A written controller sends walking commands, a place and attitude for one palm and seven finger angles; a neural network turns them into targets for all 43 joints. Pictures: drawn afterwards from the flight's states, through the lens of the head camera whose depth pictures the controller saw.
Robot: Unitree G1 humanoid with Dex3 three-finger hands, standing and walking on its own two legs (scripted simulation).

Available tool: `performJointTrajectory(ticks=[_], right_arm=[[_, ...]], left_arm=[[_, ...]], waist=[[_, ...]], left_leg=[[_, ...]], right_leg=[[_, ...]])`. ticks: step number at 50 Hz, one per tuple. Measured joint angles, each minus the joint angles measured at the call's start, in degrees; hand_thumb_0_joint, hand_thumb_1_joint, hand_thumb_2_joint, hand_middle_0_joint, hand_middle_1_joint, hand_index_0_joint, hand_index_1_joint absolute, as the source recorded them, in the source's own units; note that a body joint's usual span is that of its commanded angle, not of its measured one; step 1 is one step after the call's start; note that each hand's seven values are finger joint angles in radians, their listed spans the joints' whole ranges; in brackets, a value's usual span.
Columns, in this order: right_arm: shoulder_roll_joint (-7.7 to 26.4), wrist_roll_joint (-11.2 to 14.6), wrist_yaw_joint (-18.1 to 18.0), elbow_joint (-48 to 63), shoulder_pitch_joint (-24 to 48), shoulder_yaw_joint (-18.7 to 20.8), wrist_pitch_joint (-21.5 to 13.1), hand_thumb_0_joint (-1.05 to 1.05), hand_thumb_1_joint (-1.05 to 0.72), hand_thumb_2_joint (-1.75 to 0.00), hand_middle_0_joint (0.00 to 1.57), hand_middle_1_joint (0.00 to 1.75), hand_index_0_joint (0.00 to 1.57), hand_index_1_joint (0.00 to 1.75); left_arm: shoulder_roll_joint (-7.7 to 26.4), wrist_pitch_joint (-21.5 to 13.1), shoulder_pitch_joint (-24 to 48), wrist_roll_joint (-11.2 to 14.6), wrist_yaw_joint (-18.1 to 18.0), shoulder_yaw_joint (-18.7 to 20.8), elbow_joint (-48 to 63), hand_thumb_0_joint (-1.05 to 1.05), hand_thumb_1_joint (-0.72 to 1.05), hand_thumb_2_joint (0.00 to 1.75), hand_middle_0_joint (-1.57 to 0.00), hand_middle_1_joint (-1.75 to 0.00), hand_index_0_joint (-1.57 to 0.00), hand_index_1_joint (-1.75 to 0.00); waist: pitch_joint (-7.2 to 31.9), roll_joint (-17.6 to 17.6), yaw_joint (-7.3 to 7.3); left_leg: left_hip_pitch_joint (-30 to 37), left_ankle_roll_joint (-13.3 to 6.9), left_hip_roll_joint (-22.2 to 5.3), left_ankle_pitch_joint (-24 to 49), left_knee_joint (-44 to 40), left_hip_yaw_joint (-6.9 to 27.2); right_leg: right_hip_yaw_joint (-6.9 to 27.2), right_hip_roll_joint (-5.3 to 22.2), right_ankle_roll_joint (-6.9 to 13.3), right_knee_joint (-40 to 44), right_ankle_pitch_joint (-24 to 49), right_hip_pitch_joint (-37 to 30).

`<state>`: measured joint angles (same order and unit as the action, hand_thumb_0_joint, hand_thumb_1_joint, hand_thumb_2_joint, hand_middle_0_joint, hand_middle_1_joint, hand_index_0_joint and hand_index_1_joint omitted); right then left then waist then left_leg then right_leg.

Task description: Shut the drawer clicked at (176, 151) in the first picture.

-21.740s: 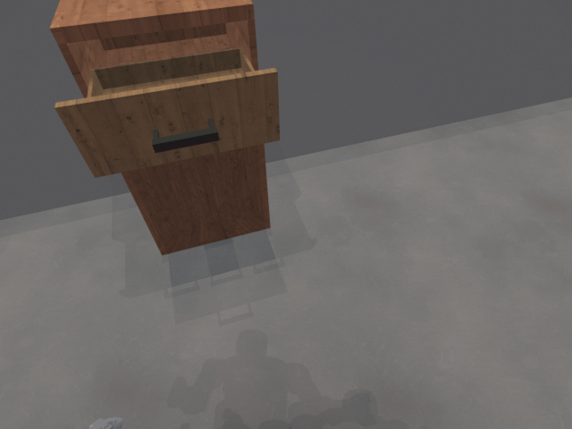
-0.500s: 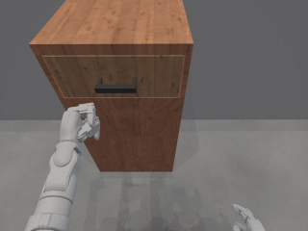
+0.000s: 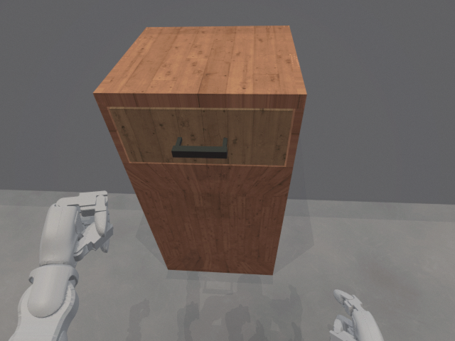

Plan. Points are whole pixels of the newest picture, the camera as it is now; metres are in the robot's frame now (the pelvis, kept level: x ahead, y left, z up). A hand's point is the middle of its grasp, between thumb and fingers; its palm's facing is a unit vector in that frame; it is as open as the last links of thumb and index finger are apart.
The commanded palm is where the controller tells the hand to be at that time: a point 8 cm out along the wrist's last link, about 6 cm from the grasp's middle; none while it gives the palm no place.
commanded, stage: draw the hand back to the body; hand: left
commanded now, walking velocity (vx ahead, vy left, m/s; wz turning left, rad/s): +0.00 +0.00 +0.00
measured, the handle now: (200, 146) +0.55 +0.13 +0.03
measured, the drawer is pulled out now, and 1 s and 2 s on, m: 0.00 0.00 0.00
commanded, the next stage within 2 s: step back with the hand held close in 0.46 s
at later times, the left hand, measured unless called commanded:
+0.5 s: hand (52, 256) +0.18 +0.25 +0.15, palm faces +0.39 -0.84 -0.38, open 3.3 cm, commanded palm +0.13 +0.29 +0.18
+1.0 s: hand (56, 270) +0.17 +0.24 +0.14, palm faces +0.22 -0.83 -0.52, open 3.3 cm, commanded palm +0.11 +0.29 +0.18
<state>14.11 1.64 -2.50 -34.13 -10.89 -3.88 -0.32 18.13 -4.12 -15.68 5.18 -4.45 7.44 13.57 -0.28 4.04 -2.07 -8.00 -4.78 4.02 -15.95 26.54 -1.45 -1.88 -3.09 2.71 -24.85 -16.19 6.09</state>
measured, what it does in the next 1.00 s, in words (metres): stands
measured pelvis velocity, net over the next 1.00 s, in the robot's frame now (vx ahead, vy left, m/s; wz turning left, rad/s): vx -0.03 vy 0.01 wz -0.03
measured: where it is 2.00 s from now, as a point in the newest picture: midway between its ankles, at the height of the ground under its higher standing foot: outside the picture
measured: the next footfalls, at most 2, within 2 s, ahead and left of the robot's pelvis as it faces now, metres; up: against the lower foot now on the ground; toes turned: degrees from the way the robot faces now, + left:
right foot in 1.90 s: -0.22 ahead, -0.08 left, +0.00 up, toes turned -2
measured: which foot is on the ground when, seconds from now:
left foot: down 0.00-1.00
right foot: down 0.00-1.00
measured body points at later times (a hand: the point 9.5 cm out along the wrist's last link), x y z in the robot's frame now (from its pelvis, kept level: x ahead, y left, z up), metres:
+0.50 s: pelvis +0.00 +0.01 +0.00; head -0.01 -0.01 +0.45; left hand +0.16 +0.29 +0.17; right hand +0.20 -0.21 -0.08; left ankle -0.02 +0.06 -0.74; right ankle -0.03 -0.09 -0.74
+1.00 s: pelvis -0.03 +0.01 +0.00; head +0.00 +0.01 +0.45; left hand +0.15 +0.28 +0.17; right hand +0.13 -0.25 -0.08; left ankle -0.02 +0.06 -0.74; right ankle -0.03 -0.09 -0.74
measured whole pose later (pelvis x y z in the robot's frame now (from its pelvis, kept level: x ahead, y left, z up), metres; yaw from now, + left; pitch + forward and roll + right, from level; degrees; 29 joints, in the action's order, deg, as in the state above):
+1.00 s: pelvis -0.03 +0.01 +0.00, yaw -1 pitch +1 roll -1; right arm 14.8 0.9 -3.7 -30.7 -11.9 0.7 1.6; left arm 25.2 -9.3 -38.5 3.1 -5.0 20.3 33.9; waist -1.7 0.1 -0.1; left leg -15.8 -6.0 4.6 -13.7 27.8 -3.6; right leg -0.2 -2.3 1.3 -29.0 -14.8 15.5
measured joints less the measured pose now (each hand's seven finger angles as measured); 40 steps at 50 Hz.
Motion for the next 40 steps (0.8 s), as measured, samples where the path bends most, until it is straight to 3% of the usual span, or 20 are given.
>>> performJointTrajectory(ticks=[11, 18, 25, 31, 36, 40], right_arm=[[-0.09, -0.63, 0.63, 0.05, -0.31, 0.92, -1.32, 0.02, -0.91, -0.9, 0.2, 0.3, 0.2, 0.3], [0.2, -0.61, 0.73, 0.0, -0.38, 1.79, -2.44, 0.02, -0.91, -0.9, 0.2, 0.3, 0.2, 0.3], [0.25, -0.76, 0.36, -0.05, 0.32, 1.71, -2.24, 0.02, -0.91, -0.9, 0.2, 0.3, 0.2, 0.3], [-0.11, -0.86, -0.19, 0.08, -0.93, 1.11, -3.08, 0.02, -0.91, -0.9, 0.2, 0.3, 0.2, 0.3], [-0.56, -1.16, 0.21, 0.59, 0.39, 1.58, -1.78, 0.02, -0.91, -0.9, 0.2, 0.3, 0.2, 0.3], [0.43, -1.06, 0.53, 1.08, 1.33, 2.83, -0.27, 0.01, -0.91, -0.9, 0.2, 0.3, 0.2, 0.3]], left_arm=[[1.5, 0.85, -11.8, -0.18, 0.0, 5.27, 10.39, 0.02, 0.9, 0.9, -1.4, -1.6, -1.4, -1.6], [3.37, -0.34, -16.65, -0.14, -0.49, 9.88, 15.88, 0.02, 0.89, 0.9, -1.4, -1.6, -1.4, -1.6], [0.71, 0.37, -14.67, -0.44, -0.6, 8.32, 13.11, 0.01, 0.9, 0.9, -1.4, -1.6, -1.4, -1.6], [1.85, 0.71, -14.95, -0.6, -0.72, 7.9, 14.98, 0.02, 0.89, 0.9, -1.4, -1.6, -1.4, -1.6], [5.36, -5.1, -13.12, -0.77, -1.01, 14.94, 15.26, 0.02, 0.89, 0.9, -1.4, -1.6, -1.4, -1.6], [4.01, -6.42, -14.36, -0.97, -0.77, 14.19, 13.7, 0.01, 0.89, 0.9, -1.4, -1.6, -1.4, -1.6]], waist=[[0.08, 0.02, -0.84], [1.07, 0.48, -1.61], [-0.12, 0.16, -1.87], [0.36, -0.41, -1.77], [0.09, -0.96, -0.29], [-0.58, -1.06, 1.3]], left_leg=[[1.98, -0.44, 0.32, -0.03, -1.57, -0.01], [2.23, -0.56, 0.49, -0.37, -1.28, 0.19], [1.55, -0.58, 0.6, 0.14, -0.95, 0.53], [1.65, -0.29, 0.17, 0.06, -0.9, 0.28], [-1.26, -0.15, -0.74, -0.04, 0.47, -0.32], [-3.49, -0.47, -0.55, 1.07, -0.1, -1.22]], right_leg=[[0.22, 0.25, -0.62, 2.24, 0.35, -2.29], [0.04, 0.4, -0.82, 2.21, 0.08, -2.74], [-0.42, 0.54, -0.72, 1.61, 0.27, -2.03], [-0.14, 0.11, -0.4, 1.8, 0.45, -2.13], [0.36, -0.72, -0.12, 1.63, 1.32, 0.46], [1.13, -0.43, -0.68, 0.93, 2.07, 3.47]])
